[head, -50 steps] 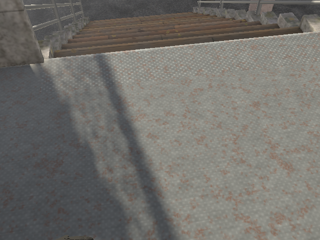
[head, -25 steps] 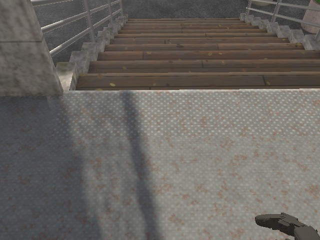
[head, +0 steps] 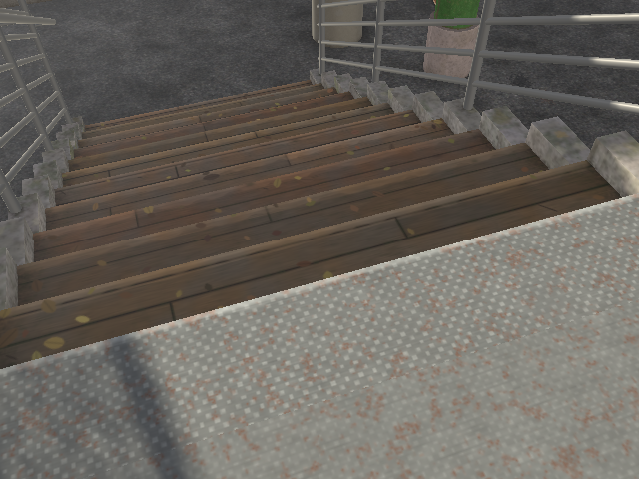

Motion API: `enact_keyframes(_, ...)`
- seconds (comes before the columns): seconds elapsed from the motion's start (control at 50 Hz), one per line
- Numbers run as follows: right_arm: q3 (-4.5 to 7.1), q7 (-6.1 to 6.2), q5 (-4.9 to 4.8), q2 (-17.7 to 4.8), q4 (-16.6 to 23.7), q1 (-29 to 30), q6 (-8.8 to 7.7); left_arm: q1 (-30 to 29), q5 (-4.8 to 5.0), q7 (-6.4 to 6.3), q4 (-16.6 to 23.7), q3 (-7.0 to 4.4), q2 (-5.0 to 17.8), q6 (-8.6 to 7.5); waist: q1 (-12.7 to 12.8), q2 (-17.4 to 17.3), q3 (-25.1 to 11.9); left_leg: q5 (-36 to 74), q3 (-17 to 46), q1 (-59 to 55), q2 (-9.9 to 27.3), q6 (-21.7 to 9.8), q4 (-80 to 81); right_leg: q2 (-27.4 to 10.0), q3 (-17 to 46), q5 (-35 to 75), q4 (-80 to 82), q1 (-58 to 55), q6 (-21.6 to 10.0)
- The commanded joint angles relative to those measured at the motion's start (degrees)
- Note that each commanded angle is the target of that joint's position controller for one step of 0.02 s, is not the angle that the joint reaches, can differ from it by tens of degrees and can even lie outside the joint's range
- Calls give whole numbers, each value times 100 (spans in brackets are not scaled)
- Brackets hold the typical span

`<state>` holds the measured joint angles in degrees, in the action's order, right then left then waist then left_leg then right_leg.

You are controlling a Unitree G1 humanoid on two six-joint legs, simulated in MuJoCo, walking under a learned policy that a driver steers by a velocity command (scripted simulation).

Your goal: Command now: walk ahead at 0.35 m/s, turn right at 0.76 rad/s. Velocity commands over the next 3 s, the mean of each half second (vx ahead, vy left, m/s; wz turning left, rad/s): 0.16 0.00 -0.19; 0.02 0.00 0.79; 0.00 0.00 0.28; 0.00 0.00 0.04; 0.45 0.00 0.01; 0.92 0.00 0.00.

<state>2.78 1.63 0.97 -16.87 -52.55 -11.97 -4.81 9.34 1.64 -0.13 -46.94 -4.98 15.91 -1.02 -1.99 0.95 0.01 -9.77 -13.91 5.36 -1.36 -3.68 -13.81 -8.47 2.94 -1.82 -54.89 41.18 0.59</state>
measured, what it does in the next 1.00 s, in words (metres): walks ahead, turning left: right foot, then left foot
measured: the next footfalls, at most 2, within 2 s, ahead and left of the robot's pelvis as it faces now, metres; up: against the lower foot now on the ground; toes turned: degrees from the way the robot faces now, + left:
right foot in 0.18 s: +0.21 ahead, -0.16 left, +0.00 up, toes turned -14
left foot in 0.74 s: +0.17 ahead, +0.11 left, +0.00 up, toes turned +21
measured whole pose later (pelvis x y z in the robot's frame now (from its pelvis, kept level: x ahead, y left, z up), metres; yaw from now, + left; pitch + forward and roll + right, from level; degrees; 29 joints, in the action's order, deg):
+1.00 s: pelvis +0.16 +0.02 +0.00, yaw +22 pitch +4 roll -3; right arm 5.9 2.4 -1.2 -17.7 -39.4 -12.0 1.3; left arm 0.2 -0.5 -2.7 -43.5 -6.0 17.7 -0.3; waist -0.4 1.5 2.0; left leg -11.7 6.2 18.3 -3.4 -4.0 -26.4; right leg 0.9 4.6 -16.9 -58.6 35.9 3.4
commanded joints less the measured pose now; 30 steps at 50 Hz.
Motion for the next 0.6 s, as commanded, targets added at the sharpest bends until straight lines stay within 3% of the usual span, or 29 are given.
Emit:
enact_keyframes(0.02, 173, 52, 21, -850, 349, 261, 81, -555, -54, 127, 566, 15, 80, -90, -108, -400, 290, 1727, 213, -85, 1541, -595, 258, 14, -453, 418, 833, -38, -15)
enact_keyframes(0.06, 217, 40, -31, -976, 387, 260, 208, -611, -51, 225, 736, 9, 114, -31, -149, -456, 235, 2347, 73, -281, 1673, -589, -90, 155, -741, 131, 1171, -253, -70)
enact_keyframes(0.1, 259, 25, -148, -1051, 464, 349, 330, -519, -25, 298, 892, -41, 235, 42, -85, -587, 97, 2872, 23, -575, 1834, -497, -525, 321, -933, -374, 1375, -437, -194)
enact_keyframes(0.16, 304, 28, -360, -1051, 558, 570, 418, 340, -34, 296, 878, -200, 516, 68, 431, -662, -372, 4194, -62, -598, 1817, -173, -2017, 870, -1130, -817, 2182, -1651, -614)
enact_keyframes(0.18, 257, -12, -345, -900, 460, 380, 411, 1025, -96, 198, 709, -333, 788, 2, 789, -273, -718, 3545, -134, -221, 1472, 128, -3173, 1068, -932, 336, 3066, -2784, -853)
enact_keyframes(0.2, 90, -63, -4, -411, 587, 176, 343, 1205, -190, 42, 681, -462, 1451, -21, 586, 942, -1099, -378, -59, 1472, 990, 452, -4870, -268, 739, 3455, 2721, -4307, -1222)
enact_keyframes(0.22, -11, -148, 17, -236, 688, -306, 215, 822, -377, 35, 1025, -389, 1704, -75, 153, 1487, -2234, -3251, 856, 3041, 113, 716, -6571, -1821, 3074, 4575, 2718, -5634, -2643)
enact_keyframes(0.24, 121, -218, -239, -750, 476, 127, 194, 910, -348, 93, 1051, -187, 1019, -73, 649, 365, -2563, -2808, 1709, 2987, 405, 660, -6662, -1631, 2343, 4153, 2986, -5301, -2415)
enact_keyframes(0.26, 116, -257, -419, -625, 422, 265, 224, 777, -280, 118, 857, -64, 642, -112, 552, 351, -1944, -2583, 1750, 3183, 641, 524, -6240, -1342, 1473, 3312, 2986, -4872, -2080)
enact_keyframes(0.28, 91, -204, -364, -472, 320, 342, 292, 462, -190, 126, 795, -7, 468, -139, 397, 56, -1377, -2342, 1739, 3080, 831, 516, -5666, -1004, 986, 2368, 3146, -4144, -1715)
enact_keyframes(0.3, 135, -127, -289, -526, 254, 393, 400, 145, -199, 92, 766, 44, 324, -163, 264, 189, -989, -2032, 1813, 2737, 897, 562, -5268, -846, 621, 1814, 3373, -3406, -1535)
enact_keyframes(0.32, 163, -86, -259, -533, 146, 191, 508, -45, -296, 48, 711, 39, 380, -190, 93, 356, -826, -1657, 1697, 2152, 814, 633, -5186, -712, 247, 1762, 3592, -2717, -1469)
enact_keyframes(0.34, 197, -39, -248, -543, 117, 58, 562, -208, -388, -11, 717, 12, 469, -215, -18, 491, -767, -1451, 1616, 2001, 707, 707, -5083, -675, 46, 1799, 3708, -2534, -1476)
enact_keyframes(0.36, 233, 0, -241, -589, 152, 36, 583, -262, -404, -85, 726, -43, 622, -214, -25, 568, -750, -1383, 1526, 2134, 619, 775, -5101, -741, -49, 1922, 3747, -2621, -1527)
enact_keyframes(0.4, 281, 44, -234, -577, 274, 136, 626, -184, -361, -230, 696, -78, 682, -161, 63, 480, -761, -1283, 1551, 2592, 658, 854, -5178, -971, -101, 1611, 3834, -2965, -1591)
enact_keyframes(0.46, 313, 34, -236, -456, 489, 310, 745, -260, -317, -395, 680, -59, 557, -45, 169, 527, -607, -1013, 1514, 3024, 829, 920, -5002, -1086, -284, 56, 4089, -3174, -1505)
enact_keyframes(0.52, 325, -15, -194, -342, 691, 381, 798, -439, -332, -452, 646, -74, 571, 16, 181, 588, -450, -878, 1329, 2982, 870, 915, -4583, -1126, -605, -397, 4166, -3171, -1424)
enact_keyframes(0.6, 316, -157, -193, -245, 938, 427, 787, -556, -296, -393, 566, -133, 702, 69, 200, 548, -467, -917, 1019, 2594, 827, 710, -3775, -1291, -998, 25, 3947, -3374, -1352)
Over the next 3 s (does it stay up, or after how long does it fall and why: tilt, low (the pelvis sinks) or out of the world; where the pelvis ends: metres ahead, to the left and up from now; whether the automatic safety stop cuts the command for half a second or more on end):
stays up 0.71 0.19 -0.01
